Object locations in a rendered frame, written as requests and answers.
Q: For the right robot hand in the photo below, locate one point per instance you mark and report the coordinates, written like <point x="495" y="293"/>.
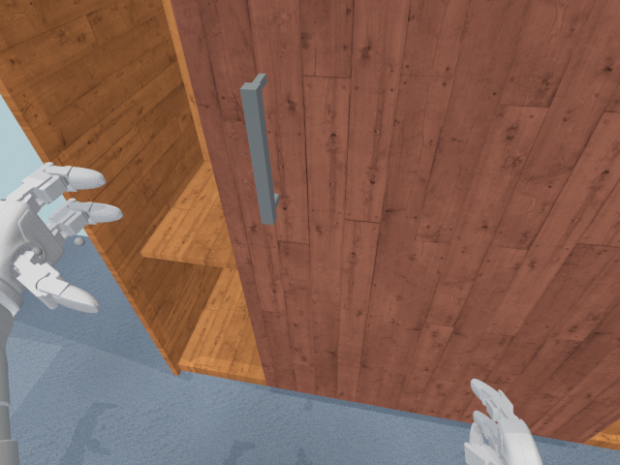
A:
<point x="510" y="441"/>

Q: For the robot left forearm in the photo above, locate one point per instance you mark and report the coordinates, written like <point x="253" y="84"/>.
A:
<point x="10" y="303"/>

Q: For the handle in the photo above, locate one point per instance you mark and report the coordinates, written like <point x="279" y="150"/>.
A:
<point x="253" y="108"/>

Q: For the left robot hand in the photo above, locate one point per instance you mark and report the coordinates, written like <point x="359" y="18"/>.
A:
<point x="21" y="230"/>

